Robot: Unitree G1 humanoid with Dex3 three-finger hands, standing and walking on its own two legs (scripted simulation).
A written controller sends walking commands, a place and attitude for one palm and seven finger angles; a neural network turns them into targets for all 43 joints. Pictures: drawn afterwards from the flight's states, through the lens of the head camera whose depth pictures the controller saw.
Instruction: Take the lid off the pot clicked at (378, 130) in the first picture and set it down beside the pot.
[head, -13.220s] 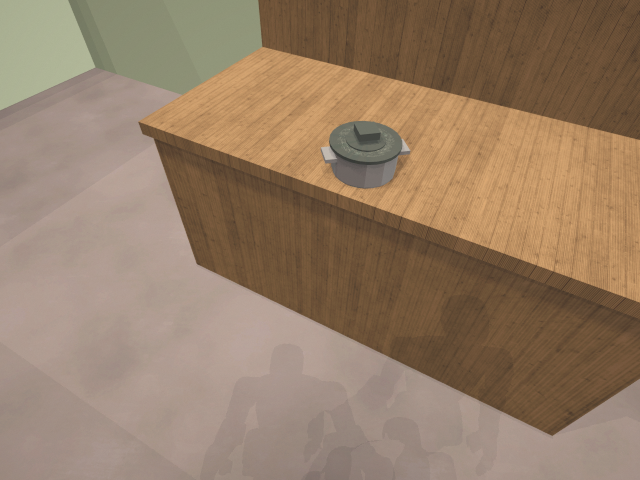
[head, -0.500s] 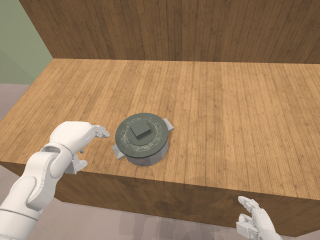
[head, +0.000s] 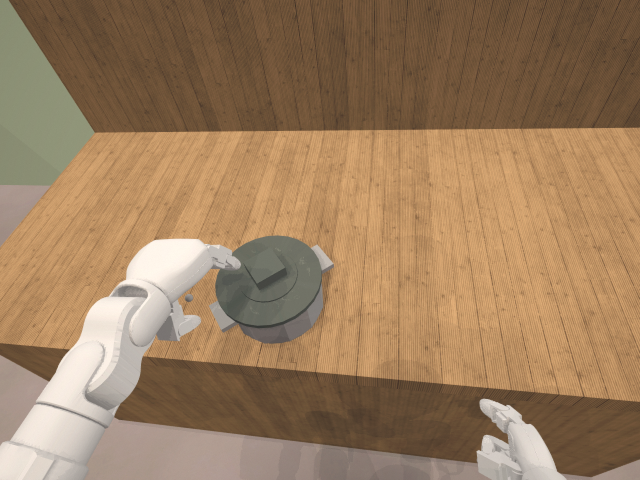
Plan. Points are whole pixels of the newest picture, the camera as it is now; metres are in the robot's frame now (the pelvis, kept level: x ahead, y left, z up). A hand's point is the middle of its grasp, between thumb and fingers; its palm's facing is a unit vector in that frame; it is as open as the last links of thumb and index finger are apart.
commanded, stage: move the open hand above the knob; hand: left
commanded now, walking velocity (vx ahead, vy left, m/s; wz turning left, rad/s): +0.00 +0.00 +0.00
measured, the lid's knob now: (265, 268) +0.41 +0.12 +0.00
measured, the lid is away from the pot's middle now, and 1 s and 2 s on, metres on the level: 0.00 0.00 0.00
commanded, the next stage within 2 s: lower the open fingers around the knob in 1.86 s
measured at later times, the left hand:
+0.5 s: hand (204, 258) +0.37 +0.18 +0.08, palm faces -0.23 -0.07 -0.97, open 10.1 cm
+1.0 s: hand (240, 250) +0.40 +0.14 +0.06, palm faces -0.30 -0.02 -0.95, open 10.0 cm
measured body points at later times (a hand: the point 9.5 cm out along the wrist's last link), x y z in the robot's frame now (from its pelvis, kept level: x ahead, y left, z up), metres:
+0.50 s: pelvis +0.00 -0.01 +0.00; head +0.02 -0.05 +0.45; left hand +0.38 +0.18 +0.13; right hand +0.17 -0.24 -0.12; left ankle -0.01 +0.10 -0.74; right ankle -0.02 -0.12 -0.74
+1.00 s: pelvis +0.00 +0.00 +0.00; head +0.04 -0.04 +0.44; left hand +0.41 +0.14 +0.12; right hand +0.16 -0.23 -0.13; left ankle -0.01 +0.10 -0.74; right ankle -0.02 -0.12 -0.74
